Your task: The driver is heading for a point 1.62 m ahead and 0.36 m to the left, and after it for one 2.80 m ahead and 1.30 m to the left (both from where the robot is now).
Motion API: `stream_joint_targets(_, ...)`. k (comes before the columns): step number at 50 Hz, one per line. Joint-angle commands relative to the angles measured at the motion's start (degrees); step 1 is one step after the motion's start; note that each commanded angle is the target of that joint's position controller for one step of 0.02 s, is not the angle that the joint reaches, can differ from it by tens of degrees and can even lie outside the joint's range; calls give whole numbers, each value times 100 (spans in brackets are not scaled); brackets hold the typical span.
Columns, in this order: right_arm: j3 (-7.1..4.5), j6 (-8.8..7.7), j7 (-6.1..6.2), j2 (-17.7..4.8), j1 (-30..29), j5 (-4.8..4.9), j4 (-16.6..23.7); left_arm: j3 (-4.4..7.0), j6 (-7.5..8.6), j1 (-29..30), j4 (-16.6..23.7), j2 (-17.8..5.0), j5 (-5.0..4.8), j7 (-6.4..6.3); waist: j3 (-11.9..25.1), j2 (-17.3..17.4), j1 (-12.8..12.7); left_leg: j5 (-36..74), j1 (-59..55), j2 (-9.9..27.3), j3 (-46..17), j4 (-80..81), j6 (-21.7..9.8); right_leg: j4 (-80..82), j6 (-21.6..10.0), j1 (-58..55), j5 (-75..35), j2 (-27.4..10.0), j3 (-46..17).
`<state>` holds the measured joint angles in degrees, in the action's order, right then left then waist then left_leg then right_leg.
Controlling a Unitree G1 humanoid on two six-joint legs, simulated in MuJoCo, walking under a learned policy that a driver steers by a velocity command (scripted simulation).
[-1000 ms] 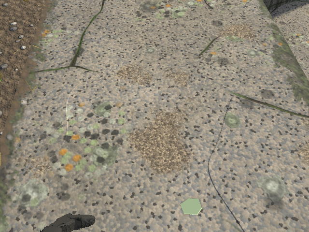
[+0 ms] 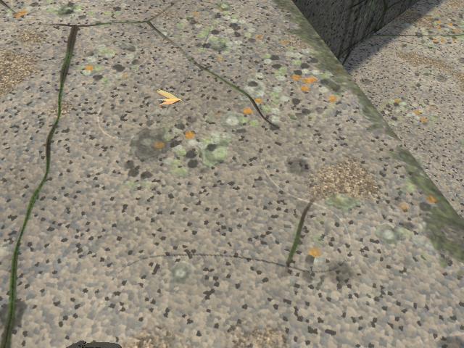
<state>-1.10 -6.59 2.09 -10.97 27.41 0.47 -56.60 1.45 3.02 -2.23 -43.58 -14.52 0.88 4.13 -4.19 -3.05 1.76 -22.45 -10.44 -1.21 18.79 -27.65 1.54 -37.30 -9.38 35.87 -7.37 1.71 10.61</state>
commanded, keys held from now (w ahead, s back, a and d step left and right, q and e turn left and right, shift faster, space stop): q+shift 0.72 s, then shift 0.06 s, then e+shift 0.22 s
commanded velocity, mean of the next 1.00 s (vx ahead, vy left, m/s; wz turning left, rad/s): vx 0.13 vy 0.00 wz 0.37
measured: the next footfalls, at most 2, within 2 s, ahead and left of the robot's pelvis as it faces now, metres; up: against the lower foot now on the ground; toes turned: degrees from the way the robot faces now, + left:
right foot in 0.02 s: +0.23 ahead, -0.02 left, +0.00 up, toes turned -5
left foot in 0.58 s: +0.31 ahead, +0.20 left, +0.00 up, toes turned +17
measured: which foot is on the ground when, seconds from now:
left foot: down 0.00-0.02, up 0.04-0.56, down 0.58-1.00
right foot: up 0.00-0.00, down 0.02-0.58, up 0.60-1.00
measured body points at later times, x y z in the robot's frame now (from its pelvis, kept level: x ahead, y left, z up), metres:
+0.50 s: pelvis +0.22 +0.06 +0.02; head +0.26 +0.07 +0.47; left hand +0.35 +0.35 -0.09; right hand +0.36 -0.18 -0.10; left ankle +0.28 +0.20 -0.68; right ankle +0.19 -0.01 -0.71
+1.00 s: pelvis +0.29 +0.10 +0.02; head +0.30 +0.11 +0.47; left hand +0.28 +0.40 -0.10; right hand +0.58 -0.04 -0.05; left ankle +0.27 +0.19 -0.71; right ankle +0.36 -0.03 -0.69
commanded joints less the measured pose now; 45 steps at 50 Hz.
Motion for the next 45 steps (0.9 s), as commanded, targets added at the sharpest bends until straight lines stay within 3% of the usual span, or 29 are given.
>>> stream_joint_targets(1, -353, 11, 130, -1511, -1903, 186, 970, 605, -38, -3052, -404, -1382, -422, -248, 1140, -82, -2098, 2292, 3115, -63, -573, -5385, 491, 1421, -619, -4782, -1650, -535, -1490)
stream_joint_targets(2, -64, -124, 24, -511, -827, -149, 1271, 425, 50, -2022, -237, -1606, 68, -306, 1553, -1314, -635, -1536, 4552, -317, -1610, -7091, 271, 292, -794, -5441, -5653, -1400, -3052)
stream_joint_targets(3, -51, -218, -119, -680, 22, 26, 1194, 362, 91, -1843, 144, -1351, 376, -296, 3234, -618, -497, -1486, 4397, -80, -2961, -7392, 58, 445, -1744, -5981, -5637, -2347, -4133)
stream_joint_targets(4, -137, -141, -170, -955, 67, 271, 1139, 378, 72, -1469, 166, -1149, 305, -230, 2881, 353, -342, -1081, 4712, 23, -2767, -7078, 17, 1124, -1986, -5315, -3529, -2428, -4150)
stream_joint_targets(5, -219, -18, -132, -1123, -152, 282, 1049, 286, 124, -1096, 145, -767, 0, -183, 1982, 1059, -138, -714, 4890, 411, -2531, -6338, -20, 1576, -1665, -4196, -1711, -2133, -3692)
stream_joint_targets(6, -267, 143, -64, -1128, -323, 271, 920, 158, 164, -598, 172, -495, -133, -192, 1254, 1265, 82, -482, 4559, 615, -2491, -5939, 28, 1869, -1361, -2982, -977, -1923, -3208)
stream_joint_targets(8, -296, 446, 45, -964, -291, 227, 771, 98, 295, -474, 32, -424, 5, -171, 683, 1000, 206, -168, 3485, 833, -2661, -4996, 157, 2185, -979, -1329, -1181, -1609, -2321)
stream_joint_targets(10, -312, 476, 84, -838, -512, 134, 855, 120, 348, -636, -186, -517, 147, -243, 640, 466, 156, 310, 3436, 777, -2556, -4309, 229, 2177, -729, -1243, -2278, -1310, -1534)
stream_joint_targets(11, -327, 463, 88, -849, -686, 120, 947, 172, 322, -696, -219, -658, 152, -323, 757, 281, 102, 557, 3749, 743, -2483, -4116, 249, 2112, -641, -1631, -2711, -1285, -1314)
stream_joint_targets(14, -344, 480, 29, -842, -1058, 143, 1129, 229, 111, -529, -130, -734, 47, -577, 1041, 40, -14, 1214, 4451, 821, -2332, -3421, 312, 2021, -391, -2595, -2414, -1277, -855)
stream_joint_targets(16, -344, 540, -13, -807, -1357, 124, 1276, 229, -23, -394, -69, -688, 18, -666, 1007, -65, -133, 1460, 4619, 869, -2166, -2974, 345, 2028, -346, -2853, -1813, -1309, -627)
stream_joint_targets(22, -358, 629, -244, -794, -1865, 72, 1771, 295, -324, -397, -1, -800, -1, -736, 783, -241, -382, 1232, 4815, 789, -1696, -2001, 149, 1752, -370, -3437, -1017, -1824, -423)
stream_joint_targets(25, -386, 628, -395, -807, -1782, 91, 1917, 345, -388, -283, 71, -900, -98, -736, 772, -335, -307, 828, 4526, 611, -1432, -1495, -108, 1370, -191, -3628, -1396, -2039, -347)
stream_joint_targets(27, -447, 607, -449, -859, -1384, 112, 1897, 375, -395, -109, 121, -936, -200, -755, 893, -292, -51, 929, 3848, 352, -1236, -786, -387, 710, 96, -3553, -1815, -1976, -130)
stream_joint_targets(28, -529, 570, -414, -988, -906, 89, 1795, 381, -388, -92, 104, -899, -247, -753, 1042, -94, 225, 1664, 3040, 129, -1226, -104, -623, -74, 386, -3230, -1910, -1701, 116)
stream_joint_targets(29, -750, 532, -295, -1591, -448, 28, 1761, 385, -349, -213, 178, -871, -157, -719, 1224, 796, 399, 4192, 1884, 552, -2338, 213, -1035, -1458, 846, -2163, -530, -1153, 234)
stream_joint_targets(30, -903, 534, -207, -2332, -357, -110, 1832, 271, -277, -77, 521, -437, 149, -628, 1574, 2341, 23, 7101, 445, 1852, -4593, -34, -2084, -3271, 1303, 31, 4296, -5, 34)
stream_joint_targets(31, -814, 477, -259, -2051, -342, -245, 2016, 260, -165, 52, 556, -582, 79, -514, 2650, 1708, 264, 6356, -125, 2208, -5438, 197, -2609, -4169, 1244, 484, 4720, 223, -1531)
stream_joint_targets(32, -801, 444, -285, -1958, -796, -172, 2163, 310, -111, 196, 569, -726, -125, -459, 2329, 1109, 184, 5560, 91, 2035, -4948, 308, -2385, -4210, 1119, 762, 4275, 51, -1777)
stream_joint_targets(33, -763, 475, -247, -1748, -1206, 29, 2239, 328, -102, 240, 511, -724, -131, -485, 1790, 613, -3, 4749, 615, 1659, -4441, 377, -2018, -3848, 1099, 838, 3774, -82, -1767)
stream_joint_targets(34, -695, 554, -187, -1518, -1518, 164, 2330, 353, -131, 253, 469, -742, -56, -550, 1406, 417, -143, 4123, 1156, 1436, -4190, 492, -1769, -3415, 1126, 785, 3426, -173, -1741)
stream_joint_targets(35, -654, 625, -121, -1408, -1700, 183, 2418, 378, -172, 214, 487, -766, -33, -579, 1277, 529, -289, 3753, 1646, 1232, -4029, 586, -1633, -3031, 1145, 444, 3215, -189, -1734)
stream_joint_targets(36, -658, 680, -79, -1408, -1764, 132, 2504, 369, -201, 178, 490, -697, -40, -574, 1233, 665, -337, 3663, 1875, 1058, -3963, 617, -1542, -2710, 1190, 219, 3039, -80, -1671)
stream_joint_targets(38, -670, 724, 1, -1439, -1693, 26, 2580, 325, -235, -21, 362, -541, -91, -590, 1382, 796, -298, 3970, 1826, 1019, -3783, 510, -1472, -2157, 1318, 44, 2832, -5, -1558)
stream_joint_targets(40, -645, 748, 64, -1436, -1595, -15, 2571, 286, -270, -133, 276, -482, -102, -614, 1550, 875, -216, 4009, 1819, 1066, -3636, 399, -1428, -1791, 1414, -178, 2655, -95, -1520)
stream_joint_targets(42, -548, 766, 74, -1280, -1648, -92, 2572, 266, -328, -238, 205, -481, -112, -612, 1591, 1027, -139, 3722, 2061, 1080, -3478, 410, -1402, -1658, 1447, -533, 2525, -264, -1420)
stream_joint_targets(45, -295, 729, -23, -808, -1838, -257, 2464, 224, -355, -369, 139, -401, -119, -560, 1411, 1093, -107, 2763, 2601, 1084, -3267, 562, -1360, -1119, 1360, -1282, 2431, -538, -1340)
Keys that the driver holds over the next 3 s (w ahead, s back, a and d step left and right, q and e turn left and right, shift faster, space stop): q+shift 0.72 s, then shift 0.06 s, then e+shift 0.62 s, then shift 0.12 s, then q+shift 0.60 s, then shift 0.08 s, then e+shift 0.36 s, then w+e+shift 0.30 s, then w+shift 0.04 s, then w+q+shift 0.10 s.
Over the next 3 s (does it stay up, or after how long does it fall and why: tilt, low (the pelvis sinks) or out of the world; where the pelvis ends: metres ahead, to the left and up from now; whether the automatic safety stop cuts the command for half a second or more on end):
stays up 0.43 0.06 0.02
